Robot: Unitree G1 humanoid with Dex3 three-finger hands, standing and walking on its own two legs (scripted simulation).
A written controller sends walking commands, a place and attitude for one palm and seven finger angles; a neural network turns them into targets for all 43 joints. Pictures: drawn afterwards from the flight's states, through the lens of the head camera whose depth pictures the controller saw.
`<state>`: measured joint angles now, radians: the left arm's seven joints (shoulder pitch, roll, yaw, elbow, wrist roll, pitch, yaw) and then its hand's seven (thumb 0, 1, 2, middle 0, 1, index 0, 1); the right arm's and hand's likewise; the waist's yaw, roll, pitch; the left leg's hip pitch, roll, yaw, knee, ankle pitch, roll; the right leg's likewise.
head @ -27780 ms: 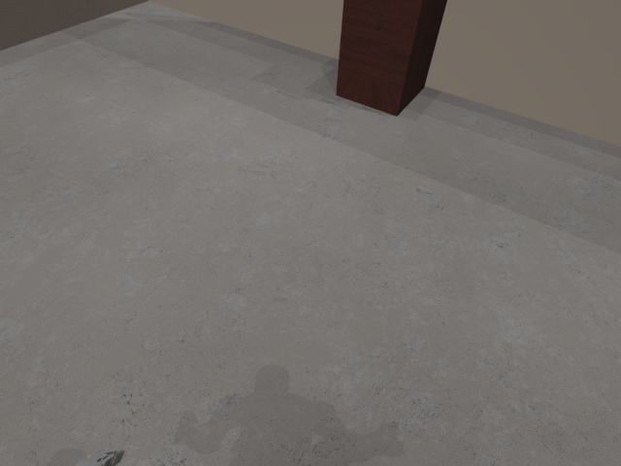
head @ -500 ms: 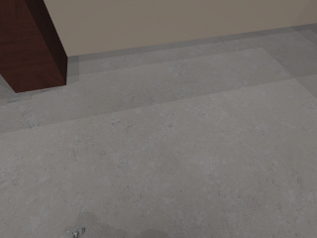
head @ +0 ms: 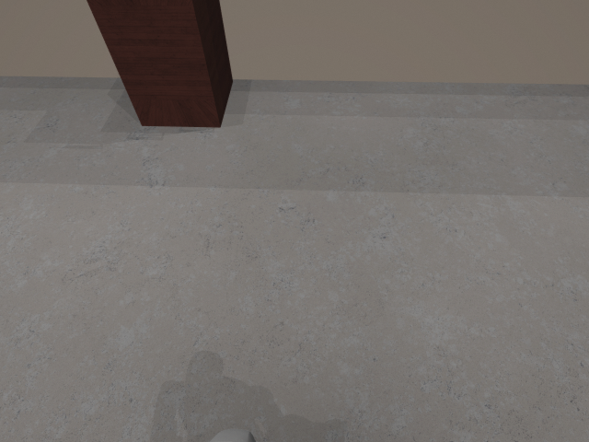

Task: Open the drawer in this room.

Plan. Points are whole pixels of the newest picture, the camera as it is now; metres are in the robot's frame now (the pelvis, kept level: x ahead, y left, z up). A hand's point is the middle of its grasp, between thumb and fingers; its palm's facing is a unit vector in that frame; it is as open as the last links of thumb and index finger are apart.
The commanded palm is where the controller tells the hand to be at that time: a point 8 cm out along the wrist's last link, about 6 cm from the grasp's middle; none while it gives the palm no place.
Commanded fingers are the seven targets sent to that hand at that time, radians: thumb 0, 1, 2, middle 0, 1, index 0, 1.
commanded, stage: turn or walk to find it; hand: left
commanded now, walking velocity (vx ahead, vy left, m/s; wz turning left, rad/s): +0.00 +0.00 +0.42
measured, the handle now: out of the picture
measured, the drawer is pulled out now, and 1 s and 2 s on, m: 0.00 0.00 0.00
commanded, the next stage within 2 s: stand and wait in 1.60 s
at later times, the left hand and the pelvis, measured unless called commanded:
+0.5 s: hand out of the picture +0.04 +0.25 -0.16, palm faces +0.22 -0.95 -0.23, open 7.4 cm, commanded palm none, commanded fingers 0.00 0.90 0.90 -0.20 -0.30 -0.20 -0.30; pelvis -0.02 +0.03 +0.00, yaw +12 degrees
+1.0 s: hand out of the picture -0.09 +0.19 -0.16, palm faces +0.46 -0.85 -0.26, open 7.4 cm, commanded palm none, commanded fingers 0.00 0.90 0.90 -0.20 -0.30 -0.20 -0.30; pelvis -0.03 +0.00 +0.00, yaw +26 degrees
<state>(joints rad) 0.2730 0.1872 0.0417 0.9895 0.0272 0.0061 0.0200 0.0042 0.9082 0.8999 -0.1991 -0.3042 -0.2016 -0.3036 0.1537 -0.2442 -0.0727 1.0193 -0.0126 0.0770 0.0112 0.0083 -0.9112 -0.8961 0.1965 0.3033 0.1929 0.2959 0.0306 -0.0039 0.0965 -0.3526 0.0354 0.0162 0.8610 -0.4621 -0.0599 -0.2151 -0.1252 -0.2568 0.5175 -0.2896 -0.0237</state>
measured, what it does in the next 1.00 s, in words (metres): steps on the spot, turning left: left foot, then right foot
